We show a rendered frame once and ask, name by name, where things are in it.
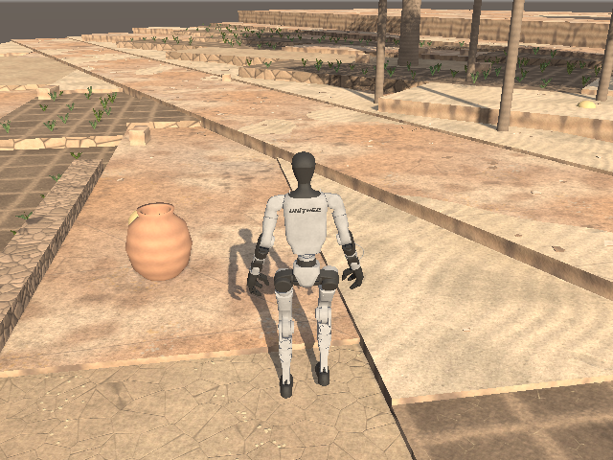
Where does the robot right thigh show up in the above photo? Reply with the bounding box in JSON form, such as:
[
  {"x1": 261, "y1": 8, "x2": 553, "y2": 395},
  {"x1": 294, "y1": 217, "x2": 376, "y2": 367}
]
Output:
[{"x1": 315, "y1": 265, "x2": 339, "y2": 324}]

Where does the humanoid robot head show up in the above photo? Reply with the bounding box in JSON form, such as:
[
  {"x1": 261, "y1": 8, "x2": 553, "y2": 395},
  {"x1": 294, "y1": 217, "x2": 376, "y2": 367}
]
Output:
[{"x1": 288, "y1": 151, "x2": 321, "y2": 198}]

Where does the right robot forearm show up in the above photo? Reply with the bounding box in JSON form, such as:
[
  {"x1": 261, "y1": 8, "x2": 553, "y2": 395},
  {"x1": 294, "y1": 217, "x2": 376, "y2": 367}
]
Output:
[{"x1": 342, "y1": 230, "x2": 360, "y2": 270}]

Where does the right robot hand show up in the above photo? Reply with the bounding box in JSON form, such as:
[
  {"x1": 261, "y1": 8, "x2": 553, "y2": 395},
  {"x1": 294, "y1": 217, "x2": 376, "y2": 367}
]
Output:
[{"x1": 342, "y1": 266, "x2": 364, "y2": 289}]

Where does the right robot upper arm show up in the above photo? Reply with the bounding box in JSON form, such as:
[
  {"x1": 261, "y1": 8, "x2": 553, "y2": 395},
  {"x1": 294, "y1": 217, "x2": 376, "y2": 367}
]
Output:
[{"x1": 325, "y1": 193, "x2": 352, "y2": 245}]

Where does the left robot hand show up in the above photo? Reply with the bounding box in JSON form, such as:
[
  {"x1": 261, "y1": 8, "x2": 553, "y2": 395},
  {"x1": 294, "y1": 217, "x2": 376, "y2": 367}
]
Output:
[{"x1": 247, "y1": 271, "x2": 269, "y2": 296}]

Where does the left robot forearm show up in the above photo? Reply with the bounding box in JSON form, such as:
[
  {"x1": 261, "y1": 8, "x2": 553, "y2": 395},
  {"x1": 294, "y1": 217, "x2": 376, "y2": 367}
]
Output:
[{"x1": 249, "y1": 234, "x2": 269, "y2": 275}]

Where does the left robot upper arm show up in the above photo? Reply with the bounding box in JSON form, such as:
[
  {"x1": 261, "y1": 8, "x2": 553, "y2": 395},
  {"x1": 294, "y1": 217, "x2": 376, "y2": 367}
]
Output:
[{"x1": 260, "y1": 195, "x2": 284, "y2": 248}]

